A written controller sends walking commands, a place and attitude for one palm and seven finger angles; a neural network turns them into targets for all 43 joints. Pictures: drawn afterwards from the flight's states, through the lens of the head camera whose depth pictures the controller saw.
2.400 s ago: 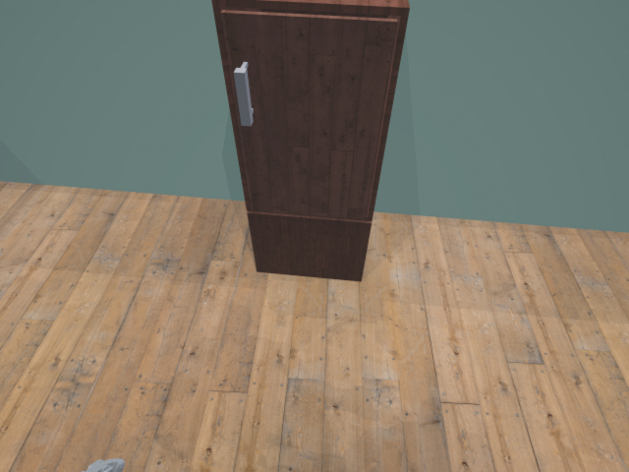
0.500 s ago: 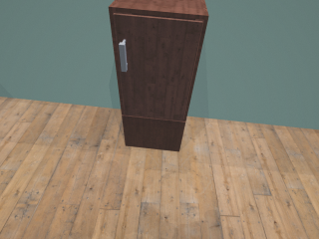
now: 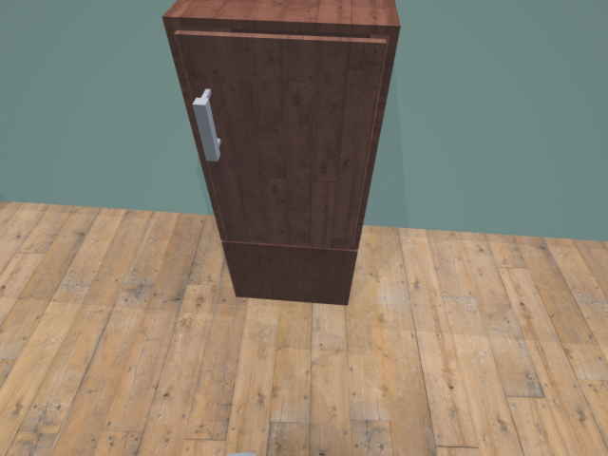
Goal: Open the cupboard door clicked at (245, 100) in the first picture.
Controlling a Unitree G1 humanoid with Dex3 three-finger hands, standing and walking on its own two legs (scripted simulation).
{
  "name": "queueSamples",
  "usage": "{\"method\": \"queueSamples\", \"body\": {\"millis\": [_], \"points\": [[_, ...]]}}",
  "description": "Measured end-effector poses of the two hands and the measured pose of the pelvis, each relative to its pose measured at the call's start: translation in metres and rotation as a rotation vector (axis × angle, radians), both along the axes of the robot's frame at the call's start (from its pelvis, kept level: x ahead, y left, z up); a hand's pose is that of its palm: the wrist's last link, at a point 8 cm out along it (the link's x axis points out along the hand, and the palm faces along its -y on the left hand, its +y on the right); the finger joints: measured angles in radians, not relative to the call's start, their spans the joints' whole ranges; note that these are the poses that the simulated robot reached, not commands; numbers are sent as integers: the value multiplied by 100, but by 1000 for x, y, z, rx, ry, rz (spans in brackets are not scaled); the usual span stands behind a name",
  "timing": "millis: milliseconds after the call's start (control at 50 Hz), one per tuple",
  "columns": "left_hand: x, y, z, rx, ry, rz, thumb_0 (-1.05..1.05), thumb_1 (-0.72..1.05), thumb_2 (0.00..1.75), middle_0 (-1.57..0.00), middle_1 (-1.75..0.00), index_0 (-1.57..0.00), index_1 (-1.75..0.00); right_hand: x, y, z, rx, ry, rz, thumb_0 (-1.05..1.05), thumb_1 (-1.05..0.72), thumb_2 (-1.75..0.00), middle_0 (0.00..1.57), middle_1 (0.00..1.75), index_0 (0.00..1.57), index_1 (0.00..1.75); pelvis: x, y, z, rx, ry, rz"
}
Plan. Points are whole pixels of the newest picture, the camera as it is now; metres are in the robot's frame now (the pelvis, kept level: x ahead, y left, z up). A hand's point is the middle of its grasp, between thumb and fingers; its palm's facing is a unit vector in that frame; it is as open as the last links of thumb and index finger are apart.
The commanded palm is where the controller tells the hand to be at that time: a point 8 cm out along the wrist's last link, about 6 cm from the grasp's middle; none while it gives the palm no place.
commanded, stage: take the last steps up to it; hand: left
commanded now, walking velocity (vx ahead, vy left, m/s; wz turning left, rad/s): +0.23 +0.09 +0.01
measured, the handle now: (210, 125) +0.72 +0.22 +0.04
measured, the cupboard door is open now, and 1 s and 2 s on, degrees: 0 0 0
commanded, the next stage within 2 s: come to a stop and stand still in 0.18 s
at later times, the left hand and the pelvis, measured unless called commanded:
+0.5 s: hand (150, 449) +0.16 +0.24 -0.17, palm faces +0.03 -0.99 -0.16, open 7.4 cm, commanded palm none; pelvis +0.15 +0.07 +0.02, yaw -1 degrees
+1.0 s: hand (178, 418) +0.20 +0.21 -0.15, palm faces +0.02 -0.97 -0.23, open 7.3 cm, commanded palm none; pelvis +0.13 +0.03 +0.01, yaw -2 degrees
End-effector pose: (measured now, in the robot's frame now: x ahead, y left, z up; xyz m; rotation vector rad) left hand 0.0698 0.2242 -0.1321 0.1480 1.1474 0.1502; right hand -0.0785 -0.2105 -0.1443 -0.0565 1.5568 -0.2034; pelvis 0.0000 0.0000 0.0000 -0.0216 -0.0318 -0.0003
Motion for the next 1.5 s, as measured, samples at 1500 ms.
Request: {"method": "queueSamples", "body": {"millis": [1500], "points": [[18, 50, 1, -36, 353, 37, 0, 91, 90, -20, -30, -20, -30, 191, 55, 15, -24, -139, 69, 1, -92, -90, 20, 30, 20, 30, 126, 58, 17, 26, 11, -34]]}}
